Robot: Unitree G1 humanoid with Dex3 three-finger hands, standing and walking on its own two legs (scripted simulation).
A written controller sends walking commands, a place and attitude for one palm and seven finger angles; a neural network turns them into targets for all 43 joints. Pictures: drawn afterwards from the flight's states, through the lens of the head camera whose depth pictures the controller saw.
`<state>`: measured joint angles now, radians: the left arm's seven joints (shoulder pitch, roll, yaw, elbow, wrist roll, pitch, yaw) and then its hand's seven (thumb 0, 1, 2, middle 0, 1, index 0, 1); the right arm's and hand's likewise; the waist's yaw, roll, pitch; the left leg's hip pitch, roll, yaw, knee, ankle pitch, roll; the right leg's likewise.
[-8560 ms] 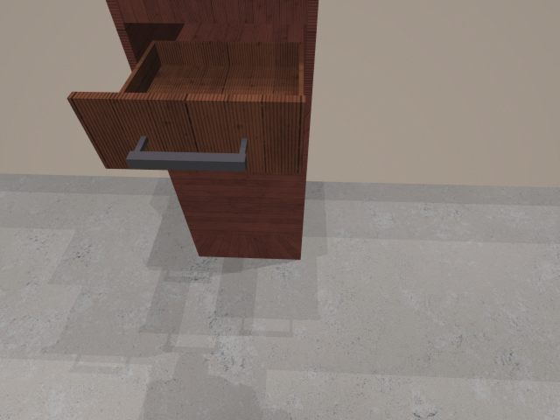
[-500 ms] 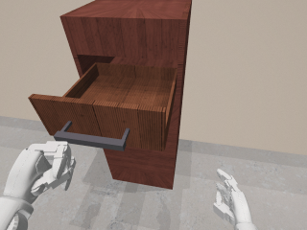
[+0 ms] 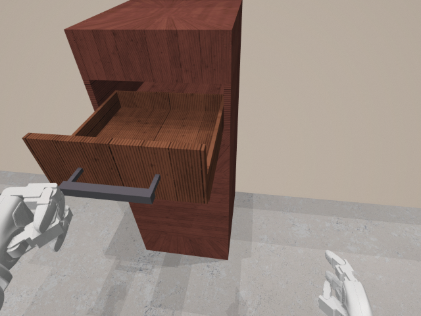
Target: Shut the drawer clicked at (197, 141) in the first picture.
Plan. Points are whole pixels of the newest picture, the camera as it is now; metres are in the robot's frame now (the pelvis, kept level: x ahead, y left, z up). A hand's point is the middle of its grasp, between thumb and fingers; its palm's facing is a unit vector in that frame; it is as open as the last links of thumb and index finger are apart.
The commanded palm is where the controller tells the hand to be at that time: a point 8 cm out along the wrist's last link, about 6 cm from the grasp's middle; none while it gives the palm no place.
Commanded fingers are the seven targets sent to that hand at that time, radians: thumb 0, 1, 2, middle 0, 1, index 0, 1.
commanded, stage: bring the fist close to the handle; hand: left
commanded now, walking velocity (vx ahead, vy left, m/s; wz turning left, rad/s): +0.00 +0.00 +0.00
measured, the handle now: (111, 184) +0.33 +0.26 +0.10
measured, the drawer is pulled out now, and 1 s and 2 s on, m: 0.29 0.29 0.27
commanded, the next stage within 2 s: push the drawer shut in 1.48 s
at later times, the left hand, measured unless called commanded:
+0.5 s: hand (84, 224) +0.20 +0.23 +0.15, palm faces +0.05 -0.99 -0.09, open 3.3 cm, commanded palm +0.16 +0.27 +0.16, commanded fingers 0.00 0.90 0.90 -1.40 -1.60 -1.40 -1.60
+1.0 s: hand (108, 222) +0.23 +0.22 +0.11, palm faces +0.04 -1.00 -0.06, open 3.3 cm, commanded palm +0.20 +0.27 +0.11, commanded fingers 0.00 0.90 0.90 -1.40 -1.60 -1.40 -1.60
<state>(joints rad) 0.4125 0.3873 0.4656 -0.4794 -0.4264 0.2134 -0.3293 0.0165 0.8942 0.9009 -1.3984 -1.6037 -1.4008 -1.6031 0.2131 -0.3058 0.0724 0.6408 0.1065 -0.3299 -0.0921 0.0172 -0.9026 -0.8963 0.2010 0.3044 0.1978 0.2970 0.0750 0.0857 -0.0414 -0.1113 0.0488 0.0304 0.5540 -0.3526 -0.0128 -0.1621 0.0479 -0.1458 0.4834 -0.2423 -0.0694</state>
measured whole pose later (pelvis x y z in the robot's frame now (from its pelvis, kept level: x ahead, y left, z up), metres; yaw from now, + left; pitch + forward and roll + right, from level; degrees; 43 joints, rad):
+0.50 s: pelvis +0.00 +0.03 +0.00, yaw +0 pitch -4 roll -1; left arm 0.39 0.28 0.28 -0.42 -0.32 0.14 -0.26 0.02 0.90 0.90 -1.40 -1.60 -1.40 -1.60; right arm 0.22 -0.24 0.08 0.65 0.06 -0.35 -0.07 0.02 -0.90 -0.90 0.20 0.30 0.20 0.30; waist 0.06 0.06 -0.03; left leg -0.13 0.00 0.04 0.54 -0.35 0.03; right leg -0.20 0.00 -0.13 0.51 -0.25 -0.04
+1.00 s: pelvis +0.01 +0.03 +0.00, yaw +0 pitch +0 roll -1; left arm 0.31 0.23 0.20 -0.20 -0.26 -0.03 -0.22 0.02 0.90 0.90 -1.40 -1.60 -1.40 -1.60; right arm 0.23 -0.25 0.05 0.65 0.04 -0.31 -0.06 0.02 -0.90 -0.90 0.20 0.30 0.20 0.30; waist 0.03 0.05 -0.03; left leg -0.21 -0.01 0.05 0.57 -0.36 0.03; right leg -0.28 -0.01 -0.12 0.55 -0.27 -0.03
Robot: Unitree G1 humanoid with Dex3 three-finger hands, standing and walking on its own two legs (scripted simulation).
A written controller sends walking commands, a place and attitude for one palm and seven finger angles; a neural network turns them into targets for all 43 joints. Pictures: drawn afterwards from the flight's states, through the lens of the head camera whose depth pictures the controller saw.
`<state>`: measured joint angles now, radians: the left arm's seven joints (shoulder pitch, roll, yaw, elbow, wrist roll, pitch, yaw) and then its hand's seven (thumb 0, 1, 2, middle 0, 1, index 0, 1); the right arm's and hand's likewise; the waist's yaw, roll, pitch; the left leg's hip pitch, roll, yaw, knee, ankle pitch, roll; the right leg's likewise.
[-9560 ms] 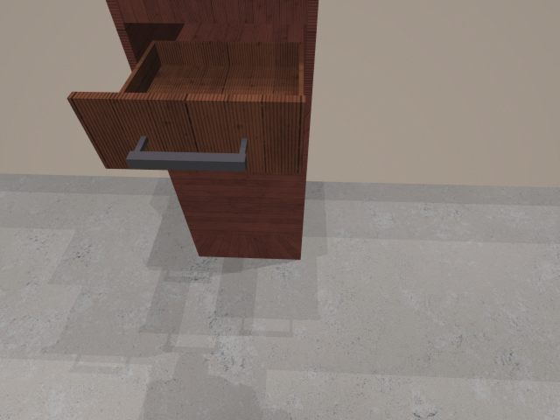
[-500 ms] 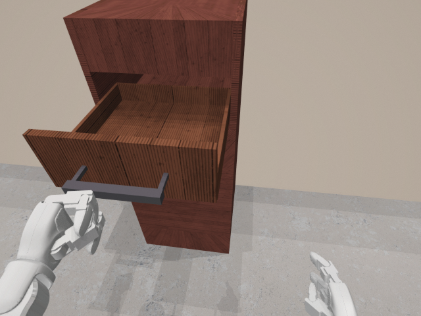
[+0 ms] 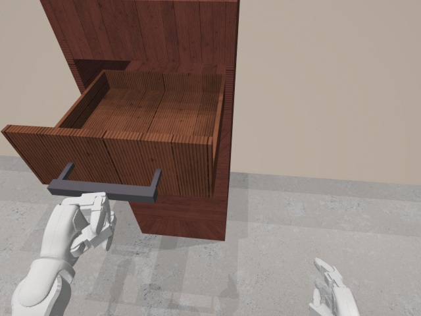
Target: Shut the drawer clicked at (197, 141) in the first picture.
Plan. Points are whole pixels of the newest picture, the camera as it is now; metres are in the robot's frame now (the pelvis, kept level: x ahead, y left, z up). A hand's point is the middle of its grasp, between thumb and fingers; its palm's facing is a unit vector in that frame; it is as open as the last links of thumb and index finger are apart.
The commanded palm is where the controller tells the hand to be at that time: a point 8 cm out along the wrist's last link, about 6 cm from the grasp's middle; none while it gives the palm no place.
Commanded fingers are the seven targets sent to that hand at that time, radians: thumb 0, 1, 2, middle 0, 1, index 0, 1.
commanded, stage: bring the fist close to the handle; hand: left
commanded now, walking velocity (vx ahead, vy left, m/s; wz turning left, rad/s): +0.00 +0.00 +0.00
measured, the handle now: (108, 181) +0.32 +0.23 +0.10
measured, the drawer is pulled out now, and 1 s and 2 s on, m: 0.29 0.27 0.14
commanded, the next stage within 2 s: push the drawer shut in 0.48 s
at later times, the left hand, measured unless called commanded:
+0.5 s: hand (111, 231) +0.22 +0.19 +0.10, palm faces +0.05 -1.00 -0.07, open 3.3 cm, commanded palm +0.19 +0.24 +0.11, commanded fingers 0.00 0.90 0.90 -1.40 -1.60 -1.40 -1.60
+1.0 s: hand (118, 210) +0.26 +0.19 +0.10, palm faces +0.03 -1.00 -0.07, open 3.2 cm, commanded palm +0.25 +0.24 +0.11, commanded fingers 0.00 0.90 0.90 -1.40 -1.60 -1.40 -1.60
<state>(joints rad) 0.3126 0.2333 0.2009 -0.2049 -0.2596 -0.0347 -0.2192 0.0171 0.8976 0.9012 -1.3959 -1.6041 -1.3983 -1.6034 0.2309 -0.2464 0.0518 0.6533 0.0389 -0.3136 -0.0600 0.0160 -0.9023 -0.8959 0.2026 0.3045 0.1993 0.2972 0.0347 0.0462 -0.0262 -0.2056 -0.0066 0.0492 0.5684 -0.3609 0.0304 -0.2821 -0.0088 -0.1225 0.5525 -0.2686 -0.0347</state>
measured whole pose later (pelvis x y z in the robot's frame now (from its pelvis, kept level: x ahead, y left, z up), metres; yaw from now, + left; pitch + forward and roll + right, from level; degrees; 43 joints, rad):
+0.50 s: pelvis -0.01 -0.01 +0.00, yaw +0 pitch +1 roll +0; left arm 0.27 0.25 0.23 -0.09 -0.28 -0.12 -0.26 0.02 0.90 0.90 -1.40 -1.60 -1.40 -1.60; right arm 0.22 -0.26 0.04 0.65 0.05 -0.31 -0.06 0.02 -0.90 -0.90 0.20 0.30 0.20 0.30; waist 0.03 0.06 -0.03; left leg -0.27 0.01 0.04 0.62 -0.37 0.02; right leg -0.34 0.00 -0.13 0.59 -0.28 -0.05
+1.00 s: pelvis -0.02 -0.02 +0.00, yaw +1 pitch +1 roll +0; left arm 0.02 0.28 0.23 0.15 -0.27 -0.13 -0.28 0.01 0.83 0.92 -1.40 -1.60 -1.40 -1.60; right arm 0.21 -0.27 0.05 0.68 0.06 -0.29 -0.08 0.02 -0.90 -0.90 0.20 0.30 0.20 0.30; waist 0.03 0.06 -0.01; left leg -0.28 0.00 0.03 0.61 -0.35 0.01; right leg -0.35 0.00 -0.14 0.59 -0.27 -0.06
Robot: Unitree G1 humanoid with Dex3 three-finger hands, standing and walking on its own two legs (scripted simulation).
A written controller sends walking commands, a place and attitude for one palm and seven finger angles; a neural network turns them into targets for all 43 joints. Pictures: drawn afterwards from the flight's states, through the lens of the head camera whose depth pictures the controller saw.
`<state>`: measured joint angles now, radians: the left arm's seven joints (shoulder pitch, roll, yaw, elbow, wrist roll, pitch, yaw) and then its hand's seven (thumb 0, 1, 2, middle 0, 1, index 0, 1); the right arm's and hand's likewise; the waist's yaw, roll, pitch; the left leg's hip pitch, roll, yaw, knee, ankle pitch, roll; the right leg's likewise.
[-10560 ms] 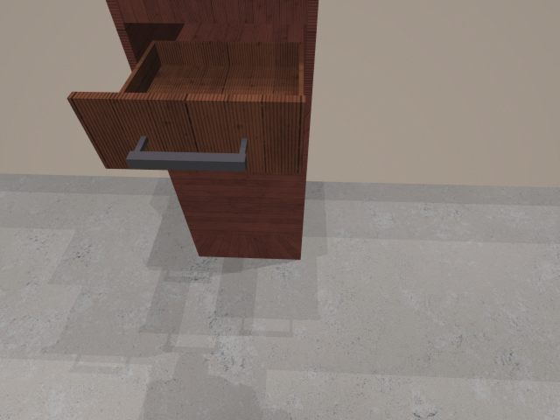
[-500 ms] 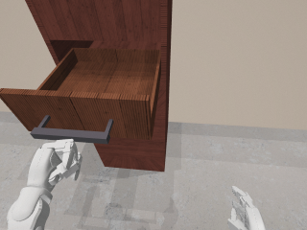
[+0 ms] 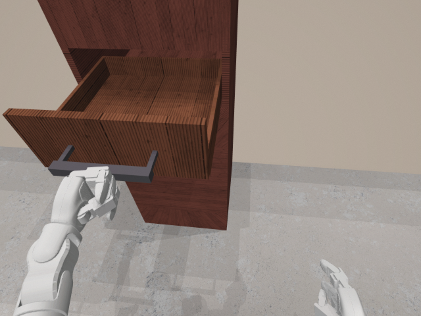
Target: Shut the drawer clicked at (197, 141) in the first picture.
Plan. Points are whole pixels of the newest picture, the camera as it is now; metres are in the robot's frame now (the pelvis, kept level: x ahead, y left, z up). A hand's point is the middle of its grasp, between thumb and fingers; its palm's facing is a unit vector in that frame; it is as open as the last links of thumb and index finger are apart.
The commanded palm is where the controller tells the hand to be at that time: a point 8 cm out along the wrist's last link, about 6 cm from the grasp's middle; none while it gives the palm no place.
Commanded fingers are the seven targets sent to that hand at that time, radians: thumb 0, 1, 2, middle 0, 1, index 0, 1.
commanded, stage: push the drawer shut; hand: left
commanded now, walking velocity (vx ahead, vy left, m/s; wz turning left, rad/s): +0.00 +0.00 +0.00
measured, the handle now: (106, 162) +0.36 +0.24 +0.11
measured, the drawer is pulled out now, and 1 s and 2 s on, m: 0.27 0.14 0.02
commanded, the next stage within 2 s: none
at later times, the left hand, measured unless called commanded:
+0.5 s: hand (123, 172) +0.34 +0.20 +0.11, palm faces +0.00 -1.00 -0.05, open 3.2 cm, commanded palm +0.33 +0.24 +0.11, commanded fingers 0.00 0.90 0.90 -1.40 -1.60 -1.40 -1.60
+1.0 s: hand (138, 146) +0.41 +0.19 +0.11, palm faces -0.01 -1.00 -0.04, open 3.3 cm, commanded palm +0.39 +0.24 +0.11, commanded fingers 0.00 0.90 0.90 -1.40 -1.60 -1.40 -1.60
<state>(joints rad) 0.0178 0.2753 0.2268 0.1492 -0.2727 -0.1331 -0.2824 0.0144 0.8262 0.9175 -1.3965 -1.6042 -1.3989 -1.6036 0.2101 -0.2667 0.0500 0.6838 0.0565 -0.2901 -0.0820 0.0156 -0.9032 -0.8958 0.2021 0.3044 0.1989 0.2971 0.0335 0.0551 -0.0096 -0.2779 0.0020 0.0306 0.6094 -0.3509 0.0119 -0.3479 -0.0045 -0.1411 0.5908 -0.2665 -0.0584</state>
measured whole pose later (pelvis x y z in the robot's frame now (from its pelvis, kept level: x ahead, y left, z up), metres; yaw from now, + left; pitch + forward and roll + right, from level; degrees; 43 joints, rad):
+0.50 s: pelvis -0.01 +0.00 +0.00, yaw +0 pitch +2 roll +0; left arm -0.28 0.31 0.23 0.46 -0.24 -0.16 -0.27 0.02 0.83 0.93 -1.40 -1.60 -1.40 -1.60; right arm 0.23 -0.27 0.06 0.69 0.06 -0.23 -0.08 0.01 -0.90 -0.90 0.20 0.30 0.20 0.30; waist 0.01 0.04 0.00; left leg -0.31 0.00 0.04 0.61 -0.33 0.02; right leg -0.39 -0.01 -0.13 0.59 -0.25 -0.06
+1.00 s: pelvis +0.00 +0.01 +0.00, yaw -1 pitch +6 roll +0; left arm -0.51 0.34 0.27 0.73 -0.20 -0.22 -0.24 0.02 0.90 0.95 -1.40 -1.60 -1.40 -1.60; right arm 0.30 -0.28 0.04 0.69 0.05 -0.14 -0.05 0.01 -0.90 -0.90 0.20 0.30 0.20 0.30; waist -0.03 0.03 -0.02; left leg -0.36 0.00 0.06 0.61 -0.34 0.02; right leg -0.44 0.00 -0.11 0.59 -0.25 -0.05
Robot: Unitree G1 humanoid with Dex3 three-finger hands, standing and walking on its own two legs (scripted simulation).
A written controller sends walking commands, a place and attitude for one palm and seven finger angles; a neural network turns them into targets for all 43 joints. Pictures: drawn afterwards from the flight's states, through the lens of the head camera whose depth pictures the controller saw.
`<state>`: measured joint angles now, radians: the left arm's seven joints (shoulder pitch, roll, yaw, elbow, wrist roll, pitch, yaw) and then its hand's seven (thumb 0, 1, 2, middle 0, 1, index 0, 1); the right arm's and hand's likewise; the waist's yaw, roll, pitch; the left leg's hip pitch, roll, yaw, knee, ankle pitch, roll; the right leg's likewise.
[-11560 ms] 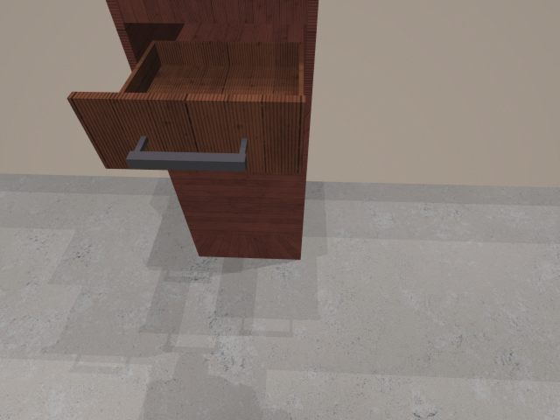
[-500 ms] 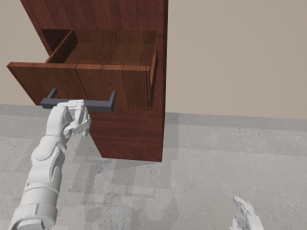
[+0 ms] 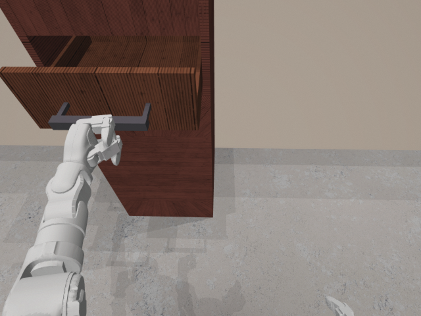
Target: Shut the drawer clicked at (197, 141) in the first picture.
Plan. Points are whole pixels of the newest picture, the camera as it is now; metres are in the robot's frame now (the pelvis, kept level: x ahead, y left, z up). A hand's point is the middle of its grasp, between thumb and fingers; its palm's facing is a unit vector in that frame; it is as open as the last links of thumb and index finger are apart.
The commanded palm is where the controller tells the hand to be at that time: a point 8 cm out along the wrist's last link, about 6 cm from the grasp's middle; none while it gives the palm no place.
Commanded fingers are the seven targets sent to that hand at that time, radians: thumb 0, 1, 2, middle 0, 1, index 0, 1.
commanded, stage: push the drawer shut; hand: left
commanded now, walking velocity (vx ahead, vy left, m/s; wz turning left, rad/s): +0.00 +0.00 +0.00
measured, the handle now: (103, 115) +0.48 +0.24 +0.11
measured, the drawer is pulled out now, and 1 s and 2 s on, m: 0.14 0.02 0.00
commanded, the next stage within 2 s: pull the fist back off the drawer in 1.42 s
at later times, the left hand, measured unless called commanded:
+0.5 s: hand (121, 125) +0.45 +0.19 +0.11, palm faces +0.00 -1.00 -0.03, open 3.3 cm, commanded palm +0.44 +0.25 +0.11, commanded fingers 0.00 0.90 0.90 -1.40 -1.60 -1.40 -1.60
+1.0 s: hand (127, 103) +0.52 +0.20 +0.11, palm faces +0.00 -1.00 -0.02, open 3.3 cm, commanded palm +0.51 +0.24 +0.11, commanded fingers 0.00 0.90 0.90 -1.40 -1.60 -1.40 -1.60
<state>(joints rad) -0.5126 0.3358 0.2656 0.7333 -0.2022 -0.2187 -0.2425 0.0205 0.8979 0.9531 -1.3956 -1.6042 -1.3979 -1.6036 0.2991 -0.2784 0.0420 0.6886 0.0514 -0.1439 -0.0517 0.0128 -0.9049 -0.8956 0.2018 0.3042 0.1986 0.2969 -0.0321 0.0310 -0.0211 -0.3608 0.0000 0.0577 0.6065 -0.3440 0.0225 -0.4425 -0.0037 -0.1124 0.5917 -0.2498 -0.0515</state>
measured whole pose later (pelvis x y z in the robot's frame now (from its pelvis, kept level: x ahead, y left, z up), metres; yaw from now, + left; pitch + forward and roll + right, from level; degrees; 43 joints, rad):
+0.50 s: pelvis +0.00 +0.00 +0.00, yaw +0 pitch +9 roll +0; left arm -0.77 0.41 0.31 1.04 -0.16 -0.30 -0.26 0.03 0.88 0.95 -1.40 -1.60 -1.40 -1.60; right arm 0.33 -0.28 0.05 0.70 0.04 -0.09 -0.04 0.01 -0.91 -0.90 0.20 0.30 0.20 0.30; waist -0.07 0.02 -0.03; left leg -0.45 0.00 0.06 0.66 -0.36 0.03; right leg -0.53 0.00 -0.11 0.62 -0.25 -0.05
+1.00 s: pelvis +0.00 +0.01 -0.01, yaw -1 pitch +15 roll -1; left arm -1.00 0.55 0.40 1.25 -0.09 -0.30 -0.26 0.04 0.86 0.94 -1.40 -1.60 -1.40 -1.60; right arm 0.43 -0.30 0.04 0.69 0.01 -0.04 -0.02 0.01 -0.91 -0.90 0.20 0.30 0.20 0.30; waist -0.16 0.02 -0.05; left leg -0.61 0.02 0.07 0.73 -0.39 0.04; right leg -0.67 0.01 -0.10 0.65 -0.25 -0.04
